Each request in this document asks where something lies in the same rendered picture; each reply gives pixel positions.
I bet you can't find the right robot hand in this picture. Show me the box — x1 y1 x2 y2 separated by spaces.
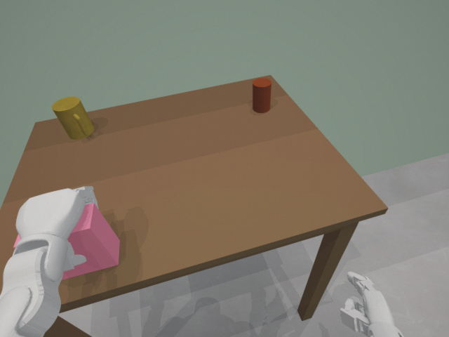
340 272 395 336

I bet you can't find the robot right forearm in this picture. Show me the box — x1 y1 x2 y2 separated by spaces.
368 322 404 337

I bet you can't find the left robot hand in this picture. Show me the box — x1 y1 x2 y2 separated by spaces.
16 186 98 272

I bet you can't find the sponge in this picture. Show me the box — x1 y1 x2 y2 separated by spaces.
13 203 120 280

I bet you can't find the table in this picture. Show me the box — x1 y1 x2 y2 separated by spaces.
0 75 388 337

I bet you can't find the robot left forearm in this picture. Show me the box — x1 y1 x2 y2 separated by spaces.
0 234 68 337

